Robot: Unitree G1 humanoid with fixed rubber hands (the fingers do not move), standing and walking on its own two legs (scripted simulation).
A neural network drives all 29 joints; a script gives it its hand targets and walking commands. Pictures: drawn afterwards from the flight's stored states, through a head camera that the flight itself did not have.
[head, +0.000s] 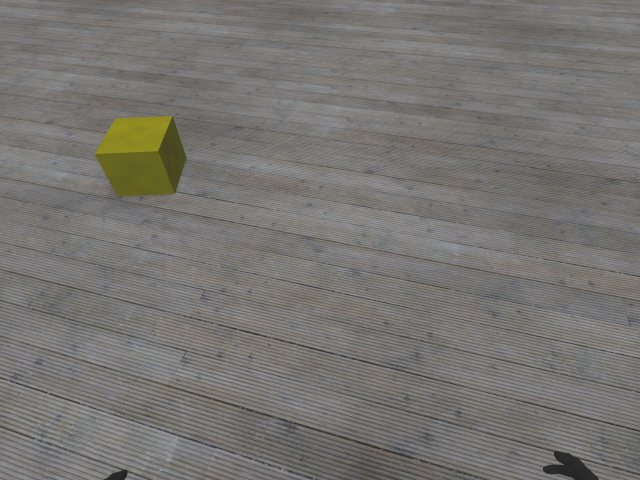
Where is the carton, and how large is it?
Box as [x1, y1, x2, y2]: [95, 116, 186, 195]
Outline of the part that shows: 172,116 115,118 96,150 95,155 117,195 174,193 186,157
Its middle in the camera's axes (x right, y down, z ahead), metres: -0.87 -0.41 +1.93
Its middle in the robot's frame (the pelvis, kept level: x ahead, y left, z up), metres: +1.68 +0.87 -0.65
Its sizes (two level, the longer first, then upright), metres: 0.299 0.282 0.251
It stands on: the floor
